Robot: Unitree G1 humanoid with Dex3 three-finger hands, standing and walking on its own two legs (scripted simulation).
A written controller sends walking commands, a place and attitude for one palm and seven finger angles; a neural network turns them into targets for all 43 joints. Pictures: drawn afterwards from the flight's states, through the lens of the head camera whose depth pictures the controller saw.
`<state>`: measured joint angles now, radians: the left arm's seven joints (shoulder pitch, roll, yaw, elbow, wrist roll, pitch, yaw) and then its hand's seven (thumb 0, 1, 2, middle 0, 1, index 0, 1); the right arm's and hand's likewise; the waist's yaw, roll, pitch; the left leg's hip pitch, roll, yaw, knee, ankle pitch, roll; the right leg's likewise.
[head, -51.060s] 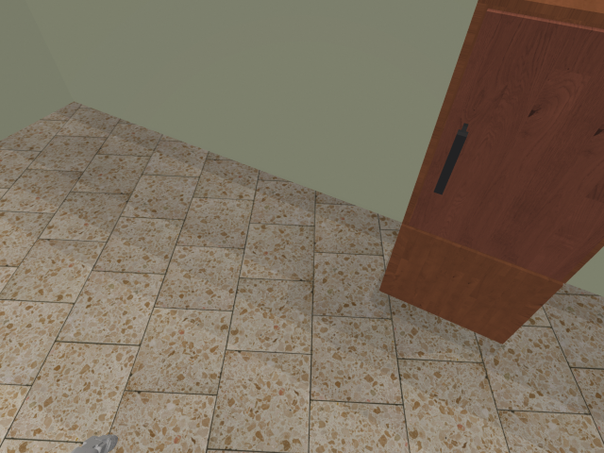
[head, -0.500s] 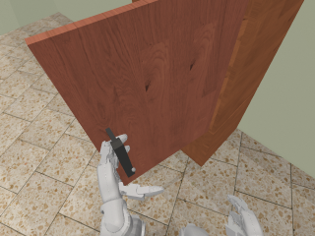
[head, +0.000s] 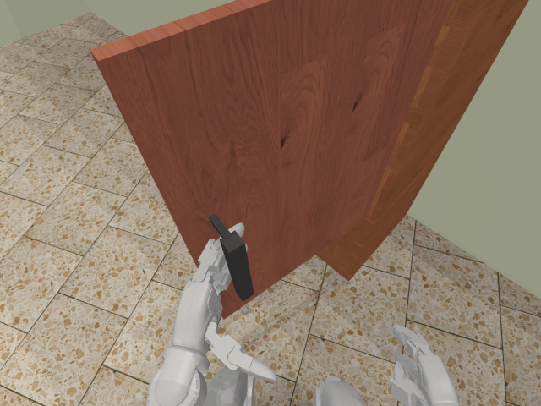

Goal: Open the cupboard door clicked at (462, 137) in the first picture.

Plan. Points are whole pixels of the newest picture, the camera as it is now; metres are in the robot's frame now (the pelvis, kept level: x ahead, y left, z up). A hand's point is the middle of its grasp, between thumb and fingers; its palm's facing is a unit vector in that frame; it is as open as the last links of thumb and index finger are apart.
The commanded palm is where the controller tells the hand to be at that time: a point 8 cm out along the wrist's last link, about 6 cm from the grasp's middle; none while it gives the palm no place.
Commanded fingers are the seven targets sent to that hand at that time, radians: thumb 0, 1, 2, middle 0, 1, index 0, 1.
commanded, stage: slide the hand sideways off the handle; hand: left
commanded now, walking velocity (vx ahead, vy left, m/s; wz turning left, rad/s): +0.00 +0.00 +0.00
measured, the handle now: (231, 260) +0.32 +0.08 +0.04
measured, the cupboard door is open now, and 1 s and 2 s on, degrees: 80 80 80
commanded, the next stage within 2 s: draw the hand back to the body in 0.94 s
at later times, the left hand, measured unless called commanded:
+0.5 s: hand (217, 333) +0.21 +0.08 +0.05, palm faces -0.07 -1.00 +0.02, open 16.0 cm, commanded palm +0.19 +0.14 +0.04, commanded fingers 0.00 -0.50 0.30 -0.15 -0.30 -0.15 -0.30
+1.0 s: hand (177, 359) +0.18 +0.13 +0.04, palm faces -0.04 -1.00 -0.02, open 16.3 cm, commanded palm +0.16 +0.19 +0.04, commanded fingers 0.00 -0.50 0.30 -0.15 -0.30 -0.15 -0.30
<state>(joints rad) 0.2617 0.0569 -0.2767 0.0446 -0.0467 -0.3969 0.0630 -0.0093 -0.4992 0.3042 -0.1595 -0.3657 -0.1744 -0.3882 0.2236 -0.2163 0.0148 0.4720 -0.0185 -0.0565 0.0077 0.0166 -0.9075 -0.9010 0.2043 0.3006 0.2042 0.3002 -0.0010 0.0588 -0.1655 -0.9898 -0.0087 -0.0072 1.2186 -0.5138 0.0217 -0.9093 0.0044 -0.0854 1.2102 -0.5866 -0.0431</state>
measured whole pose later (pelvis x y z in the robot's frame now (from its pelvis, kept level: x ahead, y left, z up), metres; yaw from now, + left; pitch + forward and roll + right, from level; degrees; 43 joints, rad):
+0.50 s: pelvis +0.01 +0.01 -0.01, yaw -1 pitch +18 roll -2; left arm 0.48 0.09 -0.24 -0.14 -0.02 -0.43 0.05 -0.01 -0.50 0.30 -0.18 -0.32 -0.21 -0.33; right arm 0.22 -0.20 0.03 0.40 -0.02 -0.03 0.01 0.02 -0.91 -0.90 0.20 0.30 0.20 0.30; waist 0.01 0.04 -0.18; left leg -1.03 0.00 0.01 1.27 -0.55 0.03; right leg -0.95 0.01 -0.07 1.25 -0.61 -0.03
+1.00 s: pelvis +0.00 -0.01 -0.02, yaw +0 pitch +18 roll -2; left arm 0.60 0.18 -0.01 -0.18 -0.20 -0.46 -0.18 -0.01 -0.50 0.30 -0.15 -0.30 -0.15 -0.30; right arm 0.21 -0.21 -0.01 0.44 0.01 -0.06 -0.05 0.02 -0.91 -0.90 0.20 0.30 0.20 0.30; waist 0.02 0.04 -0.20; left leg -1.07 0.01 -0.03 1.31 -0.56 0.00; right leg -0.98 0.03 -0.11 1.29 -0.63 -0.06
